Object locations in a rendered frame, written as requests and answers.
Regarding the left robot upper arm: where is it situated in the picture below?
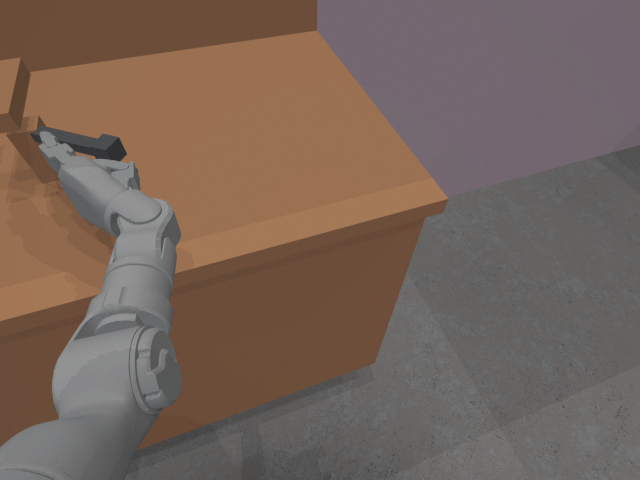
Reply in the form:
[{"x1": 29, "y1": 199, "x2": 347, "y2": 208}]
[{"x1": 0, "y1": 325, "x2": 182, "y2": 480}]

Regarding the robot left forearm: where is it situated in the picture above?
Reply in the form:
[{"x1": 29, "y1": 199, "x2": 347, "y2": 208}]
[{"x1": 52, "y1": 189, "x2": 181, "y2": 415}]

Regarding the tap lever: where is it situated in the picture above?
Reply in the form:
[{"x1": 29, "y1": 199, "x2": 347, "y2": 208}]
[{"x1": 30, "y1": 125, "x2": 127, "y2": 161}]

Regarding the counter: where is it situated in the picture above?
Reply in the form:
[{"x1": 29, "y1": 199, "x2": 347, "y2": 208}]
[{"x1": 0, "y1": 0, "x2": 448, "y2": 450}]

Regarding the left robot hand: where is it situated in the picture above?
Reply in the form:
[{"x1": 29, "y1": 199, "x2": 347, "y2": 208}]
[{"x1": 38, "y1": 131, "x2": 140, "y2": 232}]

